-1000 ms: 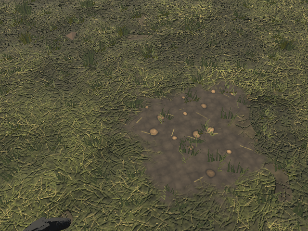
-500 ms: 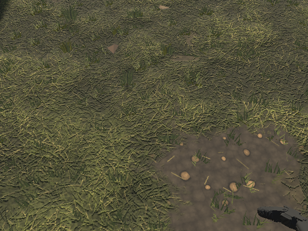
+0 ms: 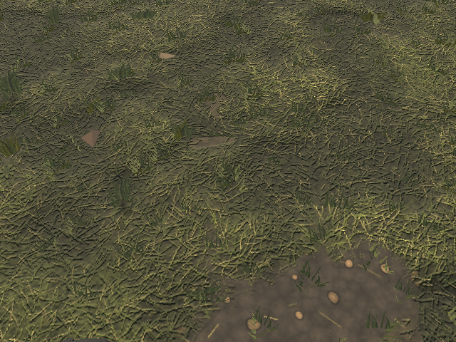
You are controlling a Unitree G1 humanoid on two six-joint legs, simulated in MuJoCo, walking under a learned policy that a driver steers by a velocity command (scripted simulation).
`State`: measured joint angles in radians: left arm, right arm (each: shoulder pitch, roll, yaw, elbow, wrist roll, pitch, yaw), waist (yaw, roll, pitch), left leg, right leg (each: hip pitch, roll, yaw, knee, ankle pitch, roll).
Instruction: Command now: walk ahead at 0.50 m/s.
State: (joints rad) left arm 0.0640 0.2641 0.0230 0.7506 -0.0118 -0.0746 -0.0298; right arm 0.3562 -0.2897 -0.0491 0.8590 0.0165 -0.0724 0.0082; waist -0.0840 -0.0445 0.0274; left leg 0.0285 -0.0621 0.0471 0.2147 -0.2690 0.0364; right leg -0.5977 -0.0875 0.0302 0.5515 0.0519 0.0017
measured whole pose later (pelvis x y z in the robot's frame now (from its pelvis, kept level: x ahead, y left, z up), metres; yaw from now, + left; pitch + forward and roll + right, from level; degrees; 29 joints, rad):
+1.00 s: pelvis +0.39 -0.02 -0.01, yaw +0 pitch -1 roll +0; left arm 0.25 0.24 0.03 0.99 0.02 0.00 0.03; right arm 0.13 -0.23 -0.02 0.92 -0.02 -0.01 -0.01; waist 0.00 0.02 0.02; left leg -0.31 -0.02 0.04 0.47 -0.15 0.02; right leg -0.22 -0.04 0.02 0.53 -0.29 0.03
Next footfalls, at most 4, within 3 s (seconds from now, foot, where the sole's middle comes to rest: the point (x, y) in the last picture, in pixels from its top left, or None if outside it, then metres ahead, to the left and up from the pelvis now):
0.08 right None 0.23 -0.13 -0.78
0.56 left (193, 339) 0.49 0.08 -0.78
0.86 right None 0.42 -0.16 -0.78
2.00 right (259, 223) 0.86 -0.15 -0.78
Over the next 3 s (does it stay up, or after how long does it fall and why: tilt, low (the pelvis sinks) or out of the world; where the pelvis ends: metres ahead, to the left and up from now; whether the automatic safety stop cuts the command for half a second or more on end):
stays up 1.09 -0.01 0.00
